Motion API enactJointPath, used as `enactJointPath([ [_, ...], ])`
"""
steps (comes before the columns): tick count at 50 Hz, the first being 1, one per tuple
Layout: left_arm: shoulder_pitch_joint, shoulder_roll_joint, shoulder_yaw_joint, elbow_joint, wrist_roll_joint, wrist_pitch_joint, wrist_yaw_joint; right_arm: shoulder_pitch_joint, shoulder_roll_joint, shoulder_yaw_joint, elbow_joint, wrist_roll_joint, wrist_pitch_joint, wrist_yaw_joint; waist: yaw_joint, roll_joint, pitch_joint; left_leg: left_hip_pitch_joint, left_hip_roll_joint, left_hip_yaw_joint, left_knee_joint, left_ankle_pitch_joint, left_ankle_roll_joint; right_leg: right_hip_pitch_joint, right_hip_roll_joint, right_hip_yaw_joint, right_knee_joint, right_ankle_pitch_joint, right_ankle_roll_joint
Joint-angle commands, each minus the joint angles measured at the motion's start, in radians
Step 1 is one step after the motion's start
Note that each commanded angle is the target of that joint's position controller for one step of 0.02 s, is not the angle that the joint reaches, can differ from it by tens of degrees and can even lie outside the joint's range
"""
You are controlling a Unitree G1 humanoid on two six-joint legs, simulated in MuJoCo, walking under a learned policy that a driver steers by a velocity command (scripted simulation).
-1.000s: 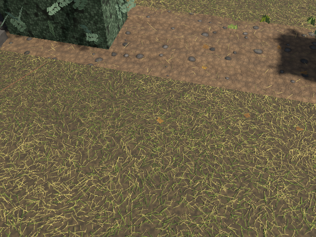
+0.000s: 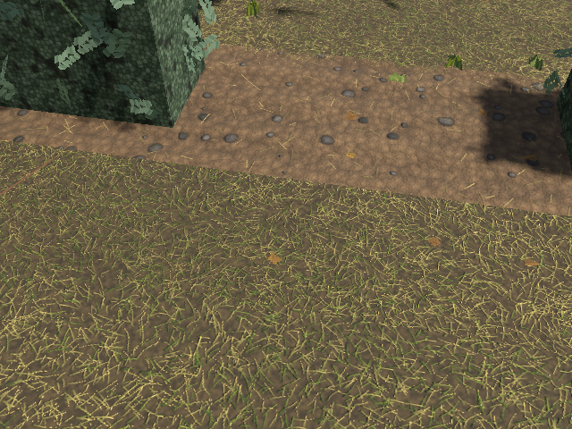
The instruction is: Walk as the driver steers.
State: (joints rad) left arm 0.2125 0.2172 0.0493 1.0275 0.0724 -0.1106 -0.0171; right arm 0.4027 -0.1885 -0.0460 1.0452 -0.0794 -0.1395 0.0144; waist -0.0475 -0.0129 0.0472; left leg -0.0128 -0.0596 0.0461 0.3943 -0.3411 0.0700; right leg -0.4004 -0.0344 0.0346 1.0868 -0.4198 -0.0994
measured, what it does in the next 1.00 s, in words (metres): goes down: right foot 0.19 m lower, then left foot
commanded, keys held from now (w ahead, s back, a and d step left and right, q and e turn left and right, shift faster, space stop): w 0.08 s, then no key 0.56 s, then w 0.36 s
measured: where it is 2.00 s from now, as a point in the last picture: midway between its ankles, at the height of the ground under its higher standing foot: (325, 312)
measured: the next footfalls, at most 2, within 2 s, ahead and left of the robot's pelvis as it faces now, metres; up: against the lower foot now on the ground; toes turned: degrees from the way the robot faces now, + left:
right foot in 0.36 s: +0.38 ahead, -0.20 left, -0.19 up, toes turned -6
left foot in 0.68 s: +0.36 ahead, +0.04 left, -0.19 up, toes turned +4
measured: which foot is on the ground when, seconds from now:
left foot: down 0.00-0.38, up 0.40-0.66, down 0.68-1.00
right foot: up 0.00-0.34, down 0.36-0.84, up 0.86-1.00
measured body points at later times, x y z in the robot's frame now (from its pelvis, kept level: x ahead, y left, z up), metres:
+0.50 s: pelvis +0.27 -0.10 -0.18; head +0.29 -0.10 +0.27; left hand +0.34 +0.15 -0.32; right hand +0.19 -0.31 -0.32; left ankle +0.12 +0.05 -0.64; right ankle +0.34 -0.20 -0.92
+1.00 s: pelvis +0.40 -0.07 -0.18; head +0.40 -0.06 +0.27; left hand +0.48 +0.19 -0.31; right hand +0.38 -0.31 -0.32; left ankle +0.32 +0.03 -0.92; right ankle +0.43 -0.19 -0.86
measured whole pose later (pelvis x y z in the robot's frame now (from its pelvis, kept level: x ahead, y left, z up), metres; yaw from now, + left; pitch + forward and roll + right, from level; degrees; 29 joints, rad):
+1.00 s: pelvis +0.40 -0.07 -0.18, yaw +1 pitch +1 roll -1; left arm 0.26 0.22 0.08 0.95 0.07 -0.09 -0.02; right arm 0.43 -0.21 -0.04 1.00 -0.06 -0.12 0.02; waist -0.05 0.00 -0.03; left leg -0.02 0.01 0.06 0.29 -0.28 0.04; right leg -0.53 0.01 0.02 0.98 -0.28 -0.11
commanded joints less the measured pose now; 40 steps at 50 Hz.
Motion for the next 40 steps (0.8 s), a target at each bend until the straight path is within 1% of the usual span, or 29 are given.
enactJointPath([
  [1,-0.115,0.004,0.003,-0.097,0.025,0.011,-0.008,0.102,-0.014,0.023,0.001,0.010,0.021,-0.008,0.003,0.048,0.112,0.020,0.273,-0.212,-0.214,0.327,0.177,-0.236,-0.077,0.012,-0.147,0.159,0.012],
  [2,-0.145,-0.022,-0.005,-0.116,0.022,0.018,-0.020,0.095,-0.022,0.027,-0.001,0.008,0.026,0.001,0.008,0.069,0.117,-0.095,0.238,-0.168,-0.224,0.279,0.165,-0.144,-0.060,-0.032,-0.190,0.216,0.023],
  [3,-0.053,-0.034,-0.008,-0.090,0.032,0.012,-0.044,0.072,-0.030,0.029,-0.014,-0.026,0.034,0.004,0.046,0.074,0.110,-0.255,0.199,-0.113,-0.164,0.317,0.137,-0.003,-0.034,-0.051,-0.079,0.354,0.028],
  [5,-0.016,-0.005,-0.003,-0.109,0.039,0.005,-0.066,0.103,-0.052,0.025,-0.012,-0.040,0.021,0.007,0.039,0.041,0.101,-0.313,0.176,-0.084,-0.090,0.312,0.154,0.002,-0.033,-0.048,-0.128,0.504,0.038],
  [6,-0.180,-0.001,-0.008,-0.175,0.018,0.003,-0.054,0.201,-0.028,0.034,0.053,-0.032,0.006,-0.013,-0.023,0.024,0.135,-0.027,0.248,-0.178,-0.003,0.287,0.143,-0.315,-0.119,0.116,-0.306,0.664,0.050],
  [7,-0.268,0.000,-0.008,-0.214,0.006,0.004,-0.034,0.294,-0.012,0.038,0.082,0.000,-0.002,-0.036,-0.073,0.000,0.111,0.168,0.267,-0.203,0.075,0.334,0.146,-0.497,-0.122,0.105,-0.456,0.722,0.070],
  [8,-0.310,-0.022,-0.019,-0.223,0.003,0.009,-0.027,0.353,-0.004,0.041,0.100,0.021,-0.003,-0.049,-0.103,-0.011,0.097,0.122,0.209,-0.155,0.115,0.319,0.119,-0.434,-0.116,0.055,-0.618,0.844,0.070],
  [10,-0.294,-0.050,-0.043,-0.211,0.005,0.034,-0.035,0.395,0.003,0.052,0.103,0.004,0.019,-0.040,-0.105,0.048,0.115,-0.140,0.177,-0.152,0.146,0.208,0.098,-0.185,-0.119,-0.006,-0.682,1.051,0.053],
  [13,-0.252,0.050,-0.028,-0.225,0.028,0.067,-0.039,0.315,0.016,0.067,0.025,0.019,0.017,-0.026,-0.053,0.005,0.140,-0.327,0.194,-0.214,0.209,0.108,0.065,0.002,-0.143,0.010,-0.635,0.999,0.042],
  [15,-0.245,0.064,-0.034,-0.203,0.026,0.077,-0.042,0.347,-0.032,0.058,0.018,0.046,0.034,-0.051,-0.089,-0.009,0.157,-0.173,0.185,-0.241,0.299,0.065,0.018,-0.030,-0.171,0.037,-0.806,0.970,0.058],
  [16,-0.225,0.073,-0.032,-0.171,0.015,0.075,-0.036,0.387,-0.037,0.059,0.029,0.037,0.054,-0.062,-0.107,-0.019,0.147,-0.115,0.174,-0.246,0.373,0.055,-0.001,-0.004,-0.181,0.041,-0.865,1.022,0.073],
  [17,-0.100,0.102,-0.015,-0.117,0.000,0.070,-0.020,0.377,-0.066,0.051,0.011,0.038,0.071,-0.056,-0.060,-0.066,0.086,-0.103,0.125,-0.204,0.503,0.087,-0.025,0.152,-0.151,-0.017,-0.938,1.076,0.087],
  [18,0.174,0.164,0.018,-0.003,-0.020,0.062,-0.001,0.397,-0.100,0.041,0.020,0.019,0.099,-0.016,0.027,-0.095,-0.036,-0.206,0.063,-0.132,0.684,0.101,-0.088,0.513,-0.154,-0.062,-0.931,1.223,0.080],
  [19,0.486,0.244,0.049,0.070,-0.039,0.053,0.009,0.420,-0.007,0.070,0.017,0.005,0.110,0.042,0.135,-0.165,-0.181,-0.486,0.033,-0.094,0.945,-0.045,-0.155,0.989,-0.229,-0.056,-0.742,1.472,-0.024],
  [20,0.606,0.319,0.081,0.069,-0.069,0.068,-0.030,0.595,0.092,0.091,0.030,0.029,0.105,0.074,0.095,-0.400,-0.572,-0.663,-0.023,-0.040,1.583,-0.664,-0.191,1.437,-0.419,0.058,-0.343,1.851,-0.294],
  [21,0.594,0.235,0.051,0.035,0.019,0.068,-0.040,0.394,-0.078,0.056,-0.026,0.060,0.096,0.094,0.199,-0.216,-0.535,-0.826,-0.019,-0.068,1.792,-0.700,-0.217,1.298,-0.434,0.143,-0.366,1.929,-0.309],
  [23,0.213,0.202,0.025,-0.076,-0.007,0.059,-0.061,0.153,-0.090,0.038,-0.141,0.061,0.070,0.094,0.070,-0.047,-0.288,-0.879,0.124,-0.054,1.590,-0.553,-0.157,0.725,-0.443,0.165,-0.568,1.306,-0.263],
  [25,0.195,0.126,-0.010,-0.075,-0.024,0.042,-0.081,0.112,-0.021,0.056,-0.149,0.063,0.061,0.075,-0.026,-0.004,-0.050,-0.688,0.189,-0.069,1.361,-0.616,-0.159,0.185,-0.391,0.054,-0.665,1.214,-0.198],
  [26,0.157,0.129,-0.008,-0.079,-0.004,0.027,-0.081,0.208,0.072,0.080,-0.111,0.075,0.065,0.074,-0.089,-0.036,-0.004,-0.528,0.196,-0.084,1.266,-0.440,-0.159,-0.022,-0.335,0.011,-0.731,1.111,-0.188],
  [27,0.104,0.089,-0.020,-0.099,0.001,0.008,-0.066,0.245,0.104,0.095,-0.102,0.067,0.066,0.067,-0.111,-0.027,0.029,-0.486,0.217,-0.131,1.195,-0.231,-0.163,-0.154,-0.309,0.020,-0.785,1.016,-0.190],
  [28,-0.006,0.094,-0.019,-0.147,-0.029,-0.018,-0.052,0.265,0.071,0.085,-0.096,0.040,0.064,0.066,-0.127,-0.029,-0.008,-0.414,0.214,-0.104,1.010,-0.038,-0.151,-0.211,-0.219,-0.049,-0.786,0.883,-0.175],
  [29,-0.072,0.086,-0.029,-0.164,-0.029,-0.032,-0.048,0.291,0.032,0.076,-0.075,0.024,0.062,0.081,-0.151,0.017,-0.008,-0.344,0.228,-0.107,0.800,0.251,-0.151,-0.275,-0.163,-0.087,-0.734,0.742,-0.134],
  [31,-0.044,0.150,-0.013,-0.148,-0.048,-0.052,-0.023,0.162,-0.083,0.024,-0.081,0.052,0.056,0.091,-0.073,0.002,0.028,-0.322,0.158,0.020,0.445,0.458,-0.167,-0.176,-0.050,-0.149,-0.740,0.670,-0.012],
  [32,0.007,0.156,-0.011,-0.107,-0.069,-0.042,-0.026,0.085,-0.121,0.011,-0.116,0.058,0.062,0.084,-0.062,-0.081,0.006,-0.270,0.147,0.027,0.379,0.315,-0.184,-0.133,-0.101,-0.045,-0.730,0.724,-0.025],
  [34,0.138,0.211,0.018,-0.070,-0.058,0.004,-0.068,0.119,-0.154,-0.006,-0.102,0.052,0.064,0.056,-0.040,-0.031,-0.056,-0.185,0.127,0.029,0.304,0.172,-0.156,-0.010,-0.191,0.086,-0.675,0.441,-0.109],
  [36,0.413,0.260,0.071,-0.017,-0.046,0.033,-0.036,-0.098,-0.205,-0.028,-0.164,0.018,0.061,0.004,0.156,0.007,-0.016,-0.514,0.122,0.000,0.266,-0.023,-0.046,0.270,-0.254,0.291,-0.771,-0.239,-0.199],
  [37,0.449,0.193,0.049,-0.008,-0.044,0.030,-0.002,-0.197,-0.170,-0.023,-0.197,0.023,0.061,-0.009,0.180,-0.039,0.007,-0.645,0.129,-0.051,0.244,0.028,-0.015,0.352,-0.308,0.451,-0.799,-0.354,-0.231],
  [39,0.310,0.087,0.013,-0.075,-0.042,0.016,0.030,-0.226,-0.117,-0.013,-0.198,0.044,0.037,-0.013,0.127,-0.037,-0.016,-0.524,0.123,-0.050,0.200,0.009,0.036,0.270,-0.302,0.403,-0.824,-0.337,-0.218],
  [40,0.183,0.115,0.018,-0.118,-0.040,0.020,0.029,-0.166,-0.111,-0.017,-0.175,0.041,0.024,-0.011,0.053,-0.044,-0.008,-0.316,0.118,-0.025,0.134,-0.028,0.071,0.112,-0.228,0.254,-0.823,-0.283,-0.168],
])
